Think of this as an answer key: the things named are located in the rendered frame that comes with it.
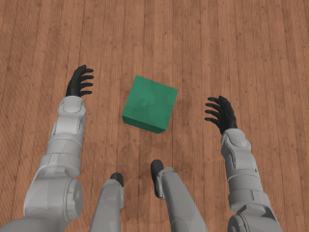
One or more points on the left robot forearm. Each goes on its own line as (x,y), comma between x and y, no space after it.
(62,155)

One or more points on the right robot forearm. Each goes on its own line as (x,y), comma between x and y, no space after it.
(245,187)

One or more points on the right robot upper arm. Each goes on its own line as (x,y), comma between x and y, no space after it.
(249,223)

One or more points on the robot left hand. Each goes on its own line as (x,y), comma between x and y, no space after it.
(75,84)

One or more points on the right robot foot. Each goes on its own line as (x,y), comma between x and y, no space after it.
(156,166)

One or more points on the left robot upper arm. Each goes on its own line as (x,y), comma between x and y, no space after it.
(51,204)

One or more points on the right robot shin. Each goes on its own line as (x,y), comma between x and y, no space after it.
(166,169)

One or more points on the robot right hand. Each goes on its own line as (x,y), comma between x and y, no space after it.
(225,116)

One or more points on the carton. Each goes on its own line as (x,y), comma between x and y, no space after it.
(149,105)

